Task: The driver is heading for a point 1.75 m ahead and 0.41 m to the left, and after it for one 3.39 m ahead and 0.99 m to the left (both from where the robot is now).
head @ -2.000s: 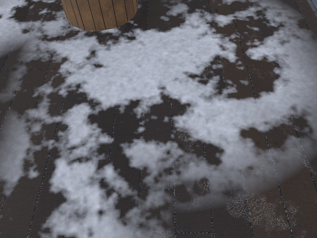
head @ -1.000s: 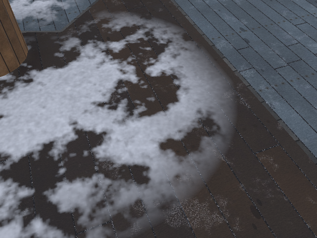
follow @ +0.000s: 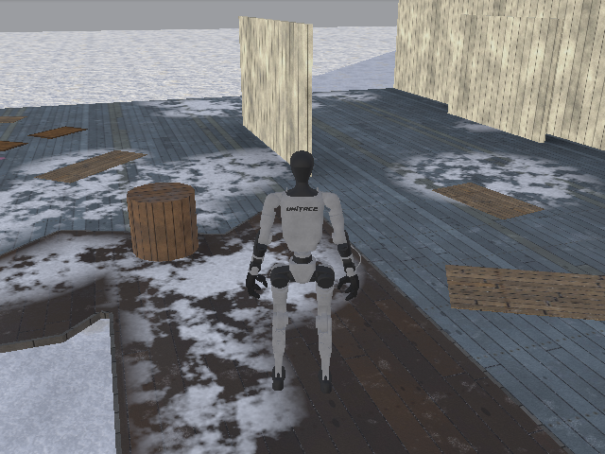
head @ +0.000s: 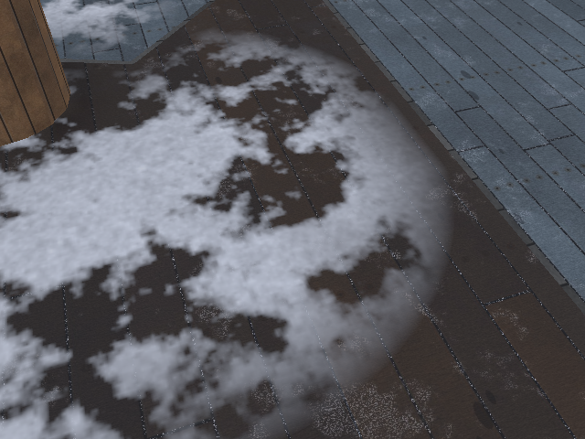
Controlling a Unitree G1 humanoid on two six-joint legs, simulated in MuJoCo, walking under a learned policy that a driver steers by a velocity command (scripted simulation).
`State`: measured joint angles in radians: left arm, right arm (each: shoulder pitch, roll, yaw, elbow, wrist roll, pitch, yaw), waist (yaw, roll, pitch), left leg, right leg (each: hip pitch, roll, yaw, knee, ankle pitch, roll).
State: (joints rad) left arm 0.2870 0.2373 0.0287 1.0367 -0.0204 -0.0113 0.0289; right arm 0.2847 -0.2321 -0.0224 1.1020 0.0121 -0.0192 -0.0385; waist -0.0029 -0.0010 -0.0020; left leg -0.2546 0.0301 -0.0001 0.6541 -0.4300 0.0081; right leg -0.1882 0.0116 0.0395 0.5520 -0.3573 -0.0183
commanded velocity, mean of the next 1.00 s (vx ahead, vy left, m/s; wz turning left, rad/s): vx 0.44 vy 0.00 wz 0.00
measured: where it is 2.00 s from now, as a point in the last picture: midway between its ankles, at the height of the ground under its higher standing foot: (276, 257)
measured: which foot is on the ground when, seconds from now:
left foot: down 0.00-0.52, up 0.54-1.00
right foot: down 0.00-0.08, up 0.10-0.50, down 0.52-1.00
